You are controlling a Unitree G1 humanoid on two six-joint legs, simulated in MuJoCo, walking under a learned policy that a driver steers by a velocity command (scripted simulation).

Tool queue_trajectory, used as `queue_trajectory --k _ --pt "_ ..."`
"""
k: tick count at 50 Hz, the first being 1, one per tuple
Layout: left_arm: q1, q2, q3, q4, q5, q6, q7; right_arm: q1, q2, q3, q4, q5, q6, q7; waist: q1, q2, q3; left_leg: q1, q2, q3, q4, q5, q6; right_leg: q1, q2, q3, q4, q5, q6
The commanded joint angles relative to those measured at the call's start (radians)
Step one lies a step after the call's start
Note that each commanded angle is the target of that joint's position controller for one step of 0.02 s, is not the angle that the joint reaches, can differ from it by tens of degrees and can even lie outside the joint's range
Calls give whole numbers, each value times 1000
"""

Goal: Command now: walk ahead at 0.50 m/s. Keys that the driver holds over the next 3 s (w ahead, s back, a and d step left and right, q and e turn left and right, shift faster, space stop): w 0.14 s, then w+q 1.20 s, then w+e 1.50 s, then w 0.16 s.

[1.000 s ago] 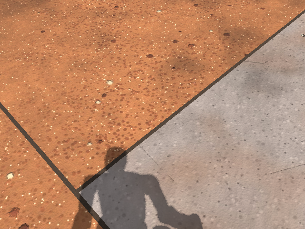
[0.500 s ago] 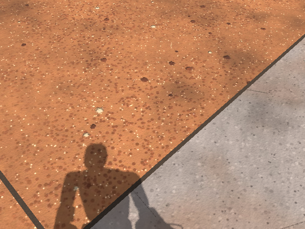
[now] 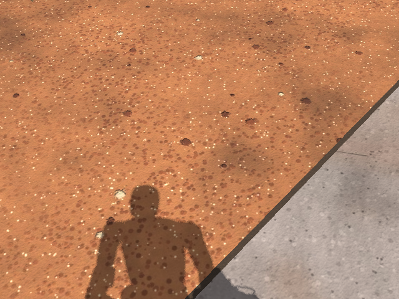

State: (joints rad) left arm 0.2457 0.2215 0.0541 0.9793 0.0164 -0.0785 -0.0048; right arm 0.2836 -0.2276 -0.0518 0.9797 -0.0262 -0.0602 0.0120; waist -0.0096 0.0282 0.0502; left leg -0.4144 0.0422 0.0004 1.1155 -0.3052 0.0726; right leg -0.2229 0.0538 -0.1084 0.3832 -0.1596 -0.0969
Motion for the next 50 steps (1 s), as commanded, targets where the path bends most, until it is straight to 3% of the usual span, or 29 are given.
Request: queue_trajectory --k 1,3,7,13,15,17,19,20,21,22,23,24,25,26,28,31,36,41,44,46,47,48,49,50 --pt "78 84 11 -2 -9 -29 5 73 -32 -9 -23 -12 20 14 -28 -82 -22 -111 54 -15 -24 61 -24 78 -264 253 -244 168 -109" --pt "112 100 13 10 -9 -31 5 -15 -39 -9 -52 -12 28 18 -16 -78 9 -185 73 1 -84 127 -42 90 -257 228 -275 157 -113" --pt "177 90 5 28 -8 -26 5 -175 -38 -3 -106 -2 27 20 20 -77 42 -251 75 31 -273 244 -65 141 -232 180 -289 225 -103" --pt "254 89 2 62 7 -28 20 -310 -27 12 -155 6 19 22 60 -88 69 -230 20 63 -469 292 -12 281 -267 63 -269 351 -79" --pt "250 95 4 68 11 -26 28 -315 -34 10 -167 2 14 23 49 -89 71 -211 4 77 -510 242 20 337 -289 32 -222 450 -68" --pt "222 115 8 64 13 -23 36 -262 -45 1 -157 -2 9 18 16 -104 33 -110 -48 119 -534 158 61 369 -297 -9 -100 741 -50" --pt "195 142 16 54 13 -9 38 -64 -75 -21 -98 -7 0 11 -68 -105 -83 111 -124 155 -594 120 110 355 -282 -53 205 912 -30" --pt "179 144 14 32 8 -7 37 96 -127 -44 -53 -23 -5 5 -134 -75 -169 352 -69 53 -626 127 158 188 -261 -72 447 741 -4" --pt "218 73 -1 -28 -24 -13 21 202 -250 -81 -56 -33 -3 -7 -131 126 -301 674 224 -408 -660 102 305 -186 -124 -102 864 223 50" --pt "171 109 11 -49 -9 -22 10 158 -251 -80 -53 4 14 1 -97 128 -344 722 318 -754 -824 141 360 -391 9 79 1038 -341 59" --pt "77 117 14 -82 1 -29 4 72 -235 -76 -61 21 20 1 -68 49 -191 607 281 -592 -833 96 325 -487 -74 151 1038 -259 47" --pt "40 111 10 -94 -2 -39 1 16 -175 -62 -71 20 20 0 -44 -15 -96 467 248 -483 -863 145 283 -472 -115 146 960 -175 48" --pt "38 102 12 -94 1 -36 3 -18 -136 -51 -75 20 17 -3 -6 -49 -32 352 196 -400 -888 226 241 -422 -143 145 874 -147 55" --pt "48 95 10 -100 18 -18 4 -36 -111 -42 -73 27 12 -9 28 -38 -15 269 146 -331 -902 292 211 -359 -161 147 811 -138 72" --pt "58 76 7 -108 34 17 -1 -13 -119 -41 -72 30 -5 -11 44 -13 -34 224 105 -277 -909 377 207 -310 -162 132 749 -131 102" --pt "-40 78 7 -156 32 37 -7 44 -161 -51 -70 30 -12 -11 25 2 -14 215 76 -258 -936 385 201 -373 -165 110 632 -44 140" --pt "-232 89 3 -235 23 40 -13 153 -161 -51 -71 27 -2 -11 -50 26 -3 337 62 -292 -918 424 157 -476 -143 113 428 115 158" --pt "-368 94 -12 -305 14 26 -20 217 -172 -52 -79 13 5 -23 -94 40 1 455 75 -335 -842 548 157 -482 -93 112 277 123 140" --pt "-323 123 -10 -318 7 12 -17 178 -197 -59 -101 7 5 -35 -51 59 -8 449 90 -370 -775 627 120 -336 -67 129 167 73 106" --pt "-121 170 9 -262 4 -2 0 115 -221 -65 -123 9 -3 -27 42 44 -95 373 44 -349 -597 793 74 -34 -17 108 99 19 69" --pt "23 207 22 -235 15 -15 14 98 -208 -61 -133 19 -12 -16 116 -11 -188 276 -20 -305 -392 703 50 194 -90 168 57 26 34" --pt "160 295 41 -240 42 -16 33 135 -116 -38 -174 47 -19 -10 140 -154 -354 85 -103 -207 -90 317 21 458 -364 461 31 -163 -24" --pt "107 337 53 -241 42 2 25 241 -98 -33 -193 51 -11 -13 49 -347 -398 -145 -197 -128 87 -277 13 528 -525 871 -90 -158 -118" --pt "36 231 37 -255 25 13 20 210 -162 -40 -157 13 7 -21 25 -170 -252 -207 -96 -131 164 -185 22 388 -486 812 -89 -282 -114"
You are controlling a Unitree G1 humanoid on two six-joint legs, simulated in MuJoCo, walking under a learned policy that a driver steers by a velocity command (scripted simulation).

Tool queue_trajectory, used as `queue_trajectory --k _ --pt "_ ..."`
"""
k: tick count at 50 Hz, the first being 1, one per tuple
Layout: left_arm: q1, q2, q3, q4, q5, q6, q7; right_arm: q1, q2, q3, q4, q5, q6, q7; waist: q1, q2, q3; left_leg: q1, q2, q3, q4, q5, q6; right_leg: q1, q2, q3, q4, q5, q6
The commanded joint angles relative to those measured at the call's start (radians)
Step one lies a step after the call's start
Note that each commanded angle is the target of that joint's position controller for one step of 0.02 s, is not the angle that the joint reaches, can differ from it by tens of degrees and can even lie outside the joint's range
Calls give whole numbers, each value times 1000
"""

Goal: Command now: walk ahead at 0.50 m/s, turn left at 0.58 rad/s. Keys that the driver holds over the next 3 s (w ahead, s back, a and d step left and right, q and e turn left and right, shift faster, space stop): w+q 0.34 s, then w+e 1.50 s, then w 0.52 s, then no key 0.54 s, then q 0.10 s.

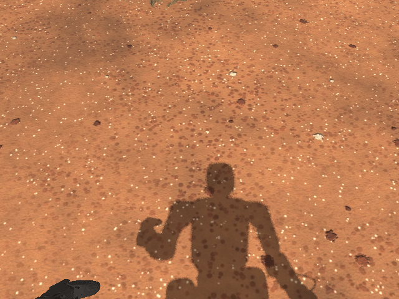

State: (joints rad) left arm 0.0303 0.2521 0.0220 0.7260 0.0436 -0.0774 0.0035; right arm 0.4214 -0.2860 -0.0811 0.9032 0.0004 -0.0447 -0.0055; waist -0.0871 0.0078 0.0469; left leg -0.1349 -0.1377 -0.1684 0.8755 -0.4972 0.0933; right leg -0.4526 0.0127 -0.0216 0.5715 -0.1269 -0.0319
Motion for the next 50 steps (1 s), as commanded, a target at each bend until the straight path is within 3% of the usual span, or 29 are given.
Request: queue_trajectory --k 1,2,4,8,14,18,21,22,23,24,25,26,27,28,29,30,31,34,37,40,45,48,49,50 --pt "194 116 48 -10 -12 13 9 -2 -100 -11 -83 -22 -4 7 104 -44 -120 -478 118 53 372 101 -6 473 -387 548 -303 -283 -157" --pt "169 89 39 -6 -7 11 7 -35 -78 -7 -91 -23 0 16 91 -38 -65 -457 147 65 329 147 -14 391 -336 416 -334 -184 -132" --pt "197 87 36 22 -13 -3 9 -49 -67 -6 -101 -39 23 35 75 -107 -32 -425 176 84 295 171 -30 315 -280 253 -368 -14 -108" --pt "252 106 46 53 -29 -33 -3 -145 -47 3 -152 -36 44 58 73 -101 -34 -513 199 104 264 260 -46 344 -285 110 -408 168 -127" --pt "300 116 50 85 -26 -29 -4 -350 -15 28 -228 -31 36 83 108 -93 12 -516 204 184 -40 477 -56 364 -238 -89 -423 249 -101" --pt "377 142 56 119 -27 -18 3 -454 -13 38 -271 -41 33 91 141 -86 38 -457 185 243 -211 426 -17 442 -275 -132 -399 331 -90" --pt "421 167 53 161 -23 3 3 -401 -24 34 -253 -54 25 69 107 -108 6 -314 106 274 -294 270 35 510 -295 -140 -262 695 -93" --pt "420 176 51 171 -25 10 3 -300 -42 25 -220 -59 15 60 56 -106 -50 -191 78 277 -345 262 57 512 -285 -147 -129 792 -88" --pt "410 165 43 171 -35 15 2 -131 -66 13 -158 -71 1 48 -22 -73 -147 48 83 266 -414 334 80 421 -247 -168 70 714 -71" --pt "419 92 20 124 -58 11 -9 17 -159 -11 -130 -97 -7 29 -68 57 -300 382 340 -17 -428 242 147 140 -180 -167 388 325 -43" --pt "474 39 13 93 -63 13 -17 34 -239 -29 -132 -69 -2 17 -27 221 -421 539 617 -446 -521 374 242 -132 -10 -96 704 -464 -12" --pt "349 141 46 96 -48 23 -3 6 -214 -27 -134 -37 -1 7 -54 41 -328 426 560 -346 -529 466 201 -187 -32 72 750 -372 -29" --pt "318 109 41 83 -57 16 -7 -63 -159 -10 -117 -31 -8 4 -2 55 -180 280 510 -167 -556 546 160 -190 -71 83 694 -289 -37" --pt "337 94 39 104 -53 16 -11 -116 -95 8 -114 -30 -16 8 40 40 -107 174 457 -68 -599 563 106 -156 -102 70 614 -239 -37" --pt "360 87 42 124 -35 30 -13 -153 -61 18 -112 -25 -24 8 70 66 -64 95 418 3 -633 557 70 -116 -113 63 576 -209 -28" --pt "402 72 41 146 -21 47 -20 -174 -36 26 -110 -20 -29 6 96 91 -52 33 392 58 -667 535 52 -65 -117 59 560 -182 -18" --pt "408 61 44 152 -19 58 -28 -165 -30 29 -105 -20 -40 6 101 90 -51 9 384 84 -691 538 50 -47 -110 54 562 -159 -14" --pt "335 38 47 131 -20 72 -45 -134 -56 19 -77 -15 -63 2 110 75 -7 9 374 167 -748 543 49 -135 -120 48 534 -56 -2" --pt "236 37 48 100 -19 74 -50 -94 -46 20 -54 -18 -66 -2 94 64 29 45 369 232 -764 559 53 -234 -125 43 458 43 8" --pt "138 20 37 66 -16 68 -57 -75 -45 22 -37 -17 -66 -7 79 57 53 71 358 304 -756 616 47 -232 -112 2 291 127 5" --pt "13 17 24 4 -7 63 -72 1 -75 17 6 -21 -53 -20 48 52 71 205 396 381 -688 836 29 -191 -71 -98 98 87 -56" --pt "89 44 36 11 -6 66 -61 -20 -120 8 8 -26 -38 -30 97 90 -1 274 406 425 -485 1285 12 -53 23 -157 74 -68 -121" --pt "169 62 46 29 -6 62 -55 -30 -137 3 5 -28 -27 -31 134 94 -51 272 408 428 -345 1350 14 35 57 -161 59 -124 -148" --pt "286 88 62 63 -2 53 -46 -40 -148 0 -2 -26 -18 -28 188 77 -120 213 402 431 -148 1270 7 191 85 -141 -3 -129 -177"
Over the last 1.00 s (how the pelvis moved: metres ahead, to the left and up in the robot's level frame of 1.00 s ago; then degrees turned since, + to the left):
0.56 0.08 -0.02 26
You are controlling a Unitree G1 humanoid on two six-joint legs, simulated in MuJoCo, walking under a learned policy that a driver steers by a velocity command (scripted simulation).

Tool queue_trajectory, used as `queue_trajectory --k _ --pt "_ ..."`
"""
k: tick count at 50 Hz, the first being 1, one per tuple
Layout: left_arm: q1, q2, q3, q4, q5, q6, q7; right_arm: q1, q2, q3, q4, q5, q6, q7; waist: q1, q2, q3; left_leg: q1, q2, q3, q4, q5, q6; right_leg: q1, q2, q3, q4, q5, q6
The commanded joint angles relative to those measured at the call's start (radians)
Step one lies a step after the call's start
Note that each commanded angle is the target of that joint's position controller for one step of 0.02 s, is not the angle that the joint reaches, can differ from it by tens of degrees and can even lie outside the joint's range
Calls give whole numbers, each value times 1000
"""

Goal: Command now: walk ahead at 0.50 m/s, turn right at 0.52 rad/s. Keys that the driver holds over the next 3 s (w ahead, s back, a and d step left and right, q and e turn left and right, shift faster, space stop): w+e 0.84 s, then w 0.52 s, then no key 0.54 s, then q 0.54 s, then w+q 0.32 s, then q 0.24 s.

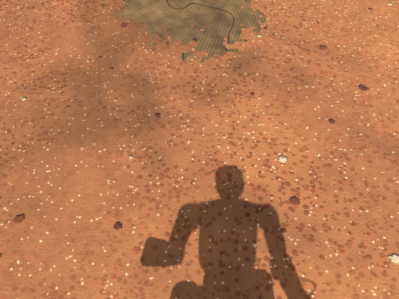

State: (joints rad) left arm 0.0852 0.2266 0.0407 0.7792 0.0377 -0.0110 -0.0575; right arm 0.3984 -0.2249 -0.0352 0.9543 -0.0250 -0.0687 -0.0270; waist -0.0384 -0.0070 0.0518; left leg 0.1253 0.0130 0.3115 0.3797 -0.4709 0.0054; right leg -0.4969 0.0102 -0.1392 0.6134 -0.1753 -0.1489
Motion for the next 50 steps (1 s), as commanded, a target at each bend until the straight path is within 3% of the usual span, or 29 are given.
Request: queue_trajectory --k 1,2,3,4,5,6,8,10,13,18,21,23,25,26,27,28,29,30,31,33,37,42,45,48,50 --pt "377 187 73 49 16 -19 30 -35 -198 -43 -77 4 6 -1 211 7 -209 -235 215 -41 640 959 63 471 -5 139 -133 -122 -112" --pt "340 316 106 38 11 -12 41 16 -68 -18 -146 12 -2 22 118 -245 -269 -711 -10 -88 1028 -25 -2 780 -312 685 -194 -71 -279" --pt "362 308 106 30 -28 -3 39 -115 -142 -28 -178 3 -16 27 173 -79 -308 -844 -38 -333 1114 -37 1 795 -339 875 -313 -61 -301" --pt "301 276 96 36 -30 0 48 -168 -132 -23 -204 14 -31 31 141 -39 -165 -902 29 -360 1064 73 11 686 -332 717 -335 -6 -265" --pt "260 215 81 37 -33 -2 51 -154 -133 -20 -197 15 -40 29 96 27 -85 -852 66 -350 962 138 12 552 -293 622 -350 104 -219" --pt "216 181 71 32 -34 -9 54 -144 -132 -22 -188 4 -33 26 55 50 -43 -794 88 -352 890 153 4 455 -237 534 -359 200 -179" --pt "186 150 57 23 -41 -26 55 -105 -120 -20 -184 -21 6 30 12 24 -57 -690 100 -351 808 155 -25 357 -174 436 -380 312 -157" --pt "212 178 62 30 -42 -44 51 -116 -102 -16 -197 -25 31 37 5 12 -58 -689 97 -328 736 174 -48 324 -141 395 -390 365 -155" --pt "266 197 67 34 -39 -47 51 -236 -99 -12 -243 -22 40 41 41 -19 -25 -756 97 -311 592 284 -70 324 -112 393 -412 317 -129" --pt "354 204 70 39 -36 -41 54 -407 -101 -2 -302 -11 32 49 117 -54 -22 -797 58 -315 362 430 -70 433 -103 426 -368 329 -90" --pt "379 216 72 34 -25 -38 61 -469 -112 2 -332 -5 19 51 137 -62 -21 -774 26 -318 269 424 -53 489 -123 465 -314 399 -82" --pt "349 231 75 19 -21 -39 68 -435 -134 -2 -335 -2 10 48 106 -76 -25 -678 10 -337 197 384 -31 483 -138 500 -273 423 -53" --pt "283 250 78 -1 -19 -44 66 -278 -173 -18 -291 1 -1 36 27 -78 -73 -435 -34 -323 138 309 0 415 -117 505 -157 533 -12" --pt "266 241 74 -3 -27 -50 57 -144 -201 -30 -257 -6 -13 24 -46 -23 -142 -246 -12 -337 71 330 27 361 -54 459 24 525 14" --pt "275 164 52 -33 -38 -59 49 16 -275 -48 -251 -29 -21 6 -100 90 -295 -15 210 -558 31 113 77 244 14 379 306 283 40" --pt "401 83 35 -65 -61 -56 49 -2 -363 -67 -258 -41 -7 3 -11 333 -376 173 452 -1030 -94 39 189 -61 166 269 549 -395 70" --pt "384 172 41 -31 -24 -39 59 -64 -281 -59 -264 -23 7 9 8 186 -278 65 431 -1083 -117 -115 203 -158 65 267 648 -342 59" --pt "311 188 47 -29 -15 -32 51 -127 -189 -37 -276 -14 9 12 10 70 -145 -76 379 -908 -132 -96 179 -151 23 257 638 -241 62" --pt "272 172 44 -35 -16 -29 41 -162 -148 -25 -270 -12 7 16 23 42 -80 -168 322 -753 -150 52 157 -127 -9 243 594 -182 72" --pt "265 153 42 -36 -2 -8 22 -146 -132 -19 -245 -7 -5 14 40 120 -45 -249 251 -558 -177 256 124 -82 -45 224 551 -148 91" --pt "189 128 33 -73 -2 14 1 -97 -150 -29 -211 9 -36 27 44 111 -41 -235 257 -413 -215 456 147 -149 -63 207 533 -68 110" --pt "30 100 16 -129 -4 11 -15 -59 -154 -35 -178 6 -32 29 19 96 -2 -200 230 -250 -232 542 140 -209 -77 160 333 92 128" --pt "-63 74 0 -158 -2 3 -24 -21 -165 -36 -154 5 -31 30 -6 96 20 -206 227 -195 -234 568 129 -124 -63 112 139 134 108" --pt "-101 81 -4 -169 6 -1 -19 30 -185 -39 -118 6 -18 28 -16 98 34 -138 254 -176 -203 660 122 -64 -35 69 26 56 72" --pt "-71 95 2 -159 15 -8 -7 45 -209 -41 -95 6 -5 25 7 109 9 -80 266 -154 -94 931 116 20 12 40 -25 -42 35"
Over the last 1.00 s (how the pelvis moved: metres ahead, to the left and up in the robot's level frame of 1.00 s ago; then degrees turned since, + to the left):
0.52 0.08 0.00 0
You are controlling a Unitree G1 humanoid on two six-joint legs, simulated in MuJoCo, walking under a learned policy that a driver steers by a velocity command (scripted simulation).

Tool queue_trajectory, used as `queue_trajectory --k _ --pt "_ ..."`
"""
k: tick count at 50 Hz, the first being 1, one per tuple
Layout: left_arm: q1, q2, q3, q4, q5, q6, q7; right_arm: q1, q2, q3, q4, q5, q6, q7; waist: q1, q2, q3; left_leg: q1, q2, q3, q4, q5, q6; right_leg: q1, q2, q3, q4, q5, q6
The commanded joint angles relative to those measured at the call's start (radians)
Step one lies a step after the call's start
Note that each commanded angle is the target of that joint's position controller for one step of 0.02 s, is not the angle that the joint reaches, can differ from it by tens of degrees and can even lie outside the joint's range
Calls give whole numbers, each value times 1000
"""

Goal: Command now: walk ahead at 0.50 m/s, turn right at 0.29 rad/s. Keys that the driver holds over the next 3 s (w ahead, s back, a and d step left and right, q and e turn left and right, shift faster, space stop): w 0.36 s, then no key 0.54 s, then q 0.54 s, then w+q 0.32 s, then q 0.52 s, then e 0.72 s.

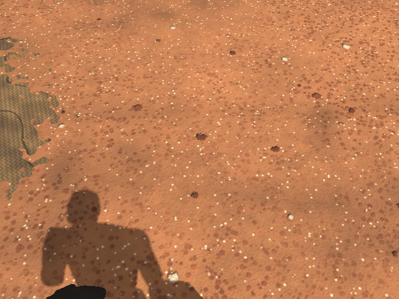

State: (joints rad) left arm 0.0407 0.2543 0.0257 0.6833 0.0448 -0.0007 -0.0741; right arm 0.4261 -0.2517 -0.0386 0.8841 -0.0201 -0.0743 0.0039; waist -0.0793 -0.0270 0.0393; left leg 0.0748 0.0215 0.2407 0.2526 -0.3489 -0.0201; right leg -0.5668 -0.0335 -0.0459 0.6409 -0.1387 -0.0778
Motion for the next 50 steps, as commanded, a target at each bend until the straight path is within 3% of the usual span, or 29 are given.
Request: queue_trajectory --k 1,2,3,4,5,6,7,8,10,13,18,21,24,26,27,28,29,30,31,33,34,37,41,43,45,46,47,48,50 --pt "53 77 24 -39 11 -26 17 19 -193 -38 -16 1 8 -8 88 130 -29 -17 253 -65 158 950 134 191 90 -62 -92 -100 -58" --pt "210 92 35 17 19 -38 26 13 -185 -32 -15 7 15 -10 160 95 -120 -74 223 -26 351 946 115 400 119 -64 -168 -47 -81" --pt "376 158 57 59 34 -45 42 6 -148 -17 -48 10 12 -9 226 19 -247 -274 193 -24 619 640 96 675 -43 127 -173 -121 -123" --pt "397 277 83 61 19 -42 56 76 -37 7 -103 23 9 13 169 -244 -366 -666 8 -45 974 -183 44 953 -363 649 -251 -95 -258" --pt "412 267 86 56 -19 -36 65 -32 -148 -24 -100 7 17 2 215 -77 -356 -748 3 -225 1076 -177 54 912 -359 702 -303 35 -254" --pt "350 228 76 74 -25 -39 72 -96 -135 -23 -120 19 10 5 178 -49 -215 -786 45 -255 1063 -78 65 802 -312 510 -300 171 -231" --pt "308 168 59 84 -23 -46 72 -102 -111 -14 -114 22 1 8 139 -19 -127 -749 72 -255 985 -22 68 668 -262 405 -325 270 -196" --pt "270 132 48 88 -27 -53 71 -87 -103 -15 -99 11 9 10 102 -14 -85 -699 92 -255 922 1 63 583 -217 330 -355 296 -161" --pt "235 90 33 94 -31 -65 68 -27 -88 -14 -69 -11 39 18 54 -43 -75 -592 93 -249 865 26 46 469 -172 252 -415 291 -140" --pt "273 116 41 129 -40 -83 67 -85 -68 -15 -80 -18 54 32 50 -33 -31 -639 98 -231 799 103 27 439 -155 212 -491 241 -158" --pt "343 116 40 175 -40 -87 64 -276 -58 -9 -133 -13 50 34 94 -24 36 -736 105 -217 579 279 8 485 -137 158 -532 224 -148" --pt "374 111 33 208 -37 -86 68 -336 -35 4 -146 -9 41 29 106 -23 46 -655 59 -178 436 336 23 502 -122 84 -464 529 -117" --pt "391 114 28 239 -31 -81 77 -332 -44 4 -137 -8 30 18 108 -51 20 -559 11 -168 360 337 58 550 -128 74 -375 682 -82" --pt "362 131 32 247 -30 -79 87 -240 -73 -7 -101 -15 19 6 67 -58 -12 -457 -28 -172 302 285 89 587 -130 88 -260 783 -57" --pt "341 137 33 251 -36 -76 89 -134 -81 -13 -59 -21 6 -1 17 -31 -54 -345 -48 -163 205 352 106 593 -99 75 -132 775 -36" --pt "352 130 29 247 -45 -79 92 -35 -121 -22 -25 -32 -10 -9 -12 20 -123 -158 31 -217 174 653 124 508 -49 54 32 589 -9" --pt "456 53 9 235 -68 -82 97 57 -216 -43 -16 -42 -14 -13 8 196 -279 131 319 -464 289 1202 239 296 52 8 349 17 23" --pt "545 49 15 279 -82 -63 100 53 -195 -39 -11 8 1 -5 32 255 -431 191 432 -665 249 1392 373 212 158 84 543 -479 39" --pt "492 85 24 288 -52 -46 101 -29 -158 -30 -30 35 9 0 50 135 -342 53 389 -590 187 1197 362 197 109 152 577 -449 43" --pt "369 58 20 272 -23 -29 94 -193 -53 5 -46 23 19 -11 90 84 -110 -195 291 -454 72 860 291 171 41 134 481 -371 53" --pt "356 51 19 271 -15 -15 90 -222 -40 12 -41 19 22 -18 113 106 -72 -286 248 -399 31 775 259 221 21 123 405 -332 63" --pt "393 8 6 310 -17 17 90 -219 -57 13 -12 0 22 -19 136 124 -96 -376 191 -318 12 664 234 346 34 68 249 -291 79" --pt "317 15 -1 321 -22 33 102 -193 -86 6 21 -2 37 -16 100 151 -94 -395 185 -355 -33 236 222 373 24 45 64 -218 76" --pt "303 15 -3 332 -21 32 102 -208 -89 4 30 5 52 -17 106 143 -64 -441 178 -378 -51 16 200 409 27 31 -25 -162 67" --pt "305 7 -9 350 -14 21 104 -213 -72 9 38 12 64 -19 116 100 -21 -510 159 -385 -46 -126 144 481 14 47 -175 -88 47" --pt "305 26 -10 350 -7 10 109 -190 -56 12 50 11 68 -17 108 58 8 -530 137 -392 -28 -142 106 490 -39 113 -264 -78 37" --pt "271 74 -2 341 -11 0 114 -153 -43 10 51 20 72 -13 65 -17 47 -512 69 -349 4 -84 77 401 -97 196 -316 -177 19" --pt "237 83 5 342 -29 -4 117 -178 -40 9 44 22 75 -10 57 -93 70 -414 17 -295 71 16 68 271 -108 213 -361 -269 10" --pt "203 95 17 329 -33 -12 127 -184 -50 2 36 12 75 -8 45 -116 39 -351 -13 -269 188 113 71 250 -124 212 -396 -274 8"
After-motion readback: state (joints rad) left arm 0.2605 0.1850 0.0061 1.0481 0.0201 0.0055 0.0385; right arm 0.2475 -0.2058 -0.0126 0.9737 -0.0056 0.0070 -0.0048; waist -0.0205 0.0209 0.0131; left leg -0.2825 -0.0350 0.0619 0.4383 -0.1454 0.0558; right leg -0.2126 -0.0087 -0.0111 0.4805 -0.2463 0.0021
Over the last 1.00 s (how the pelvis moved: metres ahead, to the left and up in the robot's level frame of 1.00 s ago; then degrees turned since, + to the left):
0.52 -0.10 0.01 -35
